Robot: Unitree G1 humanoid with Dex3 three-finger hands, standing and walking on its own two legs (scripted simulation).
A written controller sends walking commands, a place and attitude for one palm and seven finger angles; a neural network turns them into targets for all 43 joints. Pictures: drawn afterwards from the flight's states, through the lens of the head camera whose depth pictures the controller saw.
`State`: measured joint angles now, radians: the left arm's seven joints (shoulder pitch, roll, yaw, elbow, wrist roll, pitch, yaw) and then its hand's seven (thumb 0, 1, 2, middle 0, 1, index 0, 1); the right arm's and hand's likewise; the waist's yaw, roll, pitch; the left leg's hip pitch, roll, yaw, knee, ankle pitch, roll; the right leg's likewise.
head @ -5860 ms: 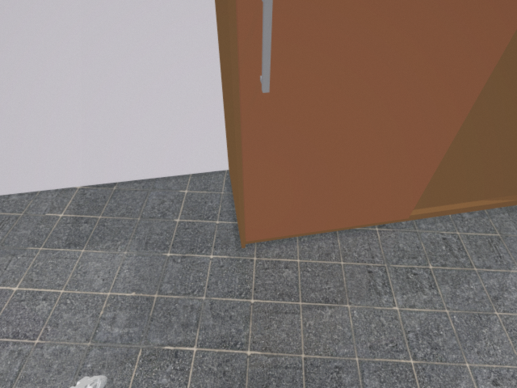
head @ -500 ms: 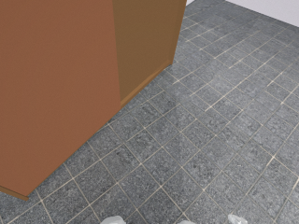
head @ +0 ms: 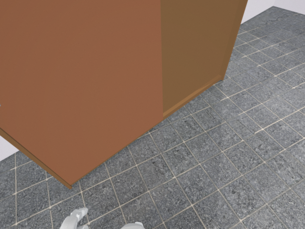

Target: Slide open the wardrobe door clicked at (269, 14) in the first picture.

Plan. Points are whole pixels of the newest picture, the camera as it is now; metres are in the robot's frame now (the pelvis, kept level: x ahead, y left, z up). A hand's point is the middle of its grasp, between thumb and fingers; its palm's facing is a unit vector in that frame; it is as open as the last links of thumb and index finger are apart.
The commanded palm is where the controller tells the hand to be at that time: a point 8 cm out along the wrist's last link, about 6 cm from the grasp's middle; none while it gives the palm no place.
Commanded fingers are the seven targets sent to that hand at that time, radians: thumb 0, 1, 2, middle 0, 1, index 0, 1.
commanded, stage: turn to face it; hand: left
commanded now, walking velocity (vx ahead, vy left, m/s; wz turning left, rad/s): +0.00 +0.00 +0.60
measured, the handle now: out of the picture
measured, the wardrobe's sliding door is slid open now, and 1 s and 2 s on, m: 0.00 0.00 0.00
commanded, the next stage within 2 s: take the last steps up to it in 1.12 s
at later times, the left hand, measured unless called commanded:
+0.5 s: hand out of the picture -0.06 +0.27 -0.19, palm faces +0.35 -0.90 -0.24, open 7.4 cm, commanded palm none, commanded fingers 0.00 0.90 0.90 -0.20 -0.30 -0.20 -0.30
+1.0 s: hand out of the picture -0.01 +0.26 -0.14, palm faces +0.53 -0.80 -0.27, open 7.4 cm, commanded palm none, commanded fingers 0.00 0.90 0.90 -0.20 -0.30 -0.20 -0.30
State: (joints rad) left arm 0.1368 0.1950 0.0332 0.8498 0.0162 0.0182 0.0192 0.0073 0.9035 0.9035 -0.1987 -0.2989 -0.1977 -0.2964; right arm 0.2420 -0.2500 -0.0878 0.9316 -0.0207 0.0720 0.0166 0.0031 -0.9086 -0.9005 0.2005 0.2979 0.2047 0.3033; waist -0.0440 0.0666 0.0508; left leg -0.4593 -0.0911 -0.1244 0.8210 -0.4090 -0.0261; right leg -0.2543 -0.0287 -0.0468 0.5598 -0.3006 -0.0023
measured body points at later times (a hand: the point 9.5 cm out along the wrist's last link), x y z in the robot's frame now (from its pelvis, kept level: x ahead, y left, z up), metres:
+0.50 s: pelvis -0.02 +0.05 +0.00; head +0.01 +0.10 +0.44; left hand -0.08 +0.32 -0.17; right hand +0.18 -0.16 -0.11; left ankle -0.03 +0.13 -0.73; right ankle -0.01 -0.12 -0.66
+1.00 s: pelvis -0.02 +0.02 +0.00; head +0.01 +0.02 +0.45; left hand -0.04 +0.30 -0.12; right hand +0.13 -0.18 -0.15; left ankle -0.03 +0.13 -0.73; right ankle +0.03 -0.10 -0.73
